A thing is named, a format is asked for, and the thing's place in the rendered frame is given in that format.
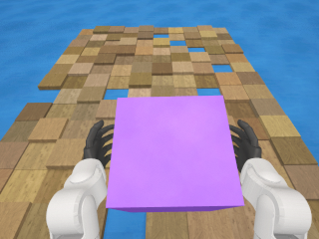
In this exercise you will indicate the robot right forearm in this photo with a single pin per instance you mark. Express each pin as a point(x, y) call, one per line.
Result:
point(281, 212)

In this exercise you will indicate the robot left forearm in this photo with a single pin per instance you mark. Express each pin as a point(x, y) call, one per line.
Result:
point(72, 211)

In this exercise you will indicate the carton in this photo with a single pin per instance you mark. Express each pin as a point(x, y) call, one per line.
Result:
point(172, 154)

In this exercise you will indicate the robot right hand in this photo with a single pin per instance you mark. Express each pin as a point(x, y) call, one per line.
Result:
point(248, 143)

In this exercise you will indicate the robot left hand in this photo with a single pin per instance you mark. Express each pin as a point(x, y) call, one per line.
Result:
point(94, 143)

